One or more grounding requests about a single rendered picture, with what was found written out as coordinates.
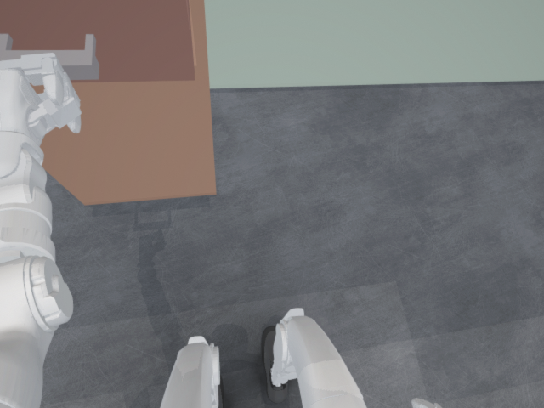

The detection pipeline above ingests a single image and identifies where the handle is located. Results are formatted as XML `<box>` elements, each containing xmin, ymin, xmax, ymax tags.
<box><xmin>0</xmin><ymin>34</ymin><xmax>99</xmax><ymax>80</ymax></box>

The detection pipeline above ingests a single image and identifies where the robot left forearm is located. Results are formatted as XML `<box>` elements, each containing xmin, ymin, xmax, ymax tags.
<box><xmin>0</xmin><ymin>131</ymin><xmax>55</xmax><ymax>264</ymax></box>

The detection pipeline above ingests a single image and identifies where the drawer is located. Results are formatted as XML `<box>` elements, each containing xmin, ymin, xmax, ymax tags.
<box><xmin>0</xmin><ymin>0</ymin><xmax>195</xmax><ymax>82</ymax></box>

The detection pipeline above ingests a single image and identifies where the left robot thigh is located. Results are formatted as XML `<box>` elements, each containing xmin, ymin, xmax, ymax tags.
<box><xmin>160</xmin><ymin>342</ymin><xmax>220</xmax><ymax>408</ymax></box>

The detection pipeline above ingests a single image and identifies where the right robot shin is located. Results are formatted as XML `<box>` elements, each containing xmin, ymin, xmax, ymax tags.
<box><xmin>270</xmin><ymin>308</ymin><xmax>304</xmax><ymax>385</ymax></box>

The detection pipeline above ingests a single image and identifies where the left robot hand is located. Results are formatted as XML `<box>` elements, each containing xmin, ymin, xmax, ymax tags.
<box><xmin>0</xmin><ymin>53</ymin><xmax>82</xmax><ymax>147</ymax></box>

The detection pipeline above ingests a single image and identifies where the cabinet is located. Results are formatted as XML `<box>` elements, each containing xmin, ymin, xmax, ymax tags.
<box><xmin>30</xmin><ymin>0</ymin><xmax>217</xmax><ymax>206</ymax></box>

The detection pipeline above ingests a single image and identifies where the robot left upper arm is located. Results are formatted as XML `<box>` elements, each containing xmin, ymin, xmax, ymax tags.
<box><xmin>0</xmin><ymin>255</ymin><xmax>73</xmax><ymax>408</ymax></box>

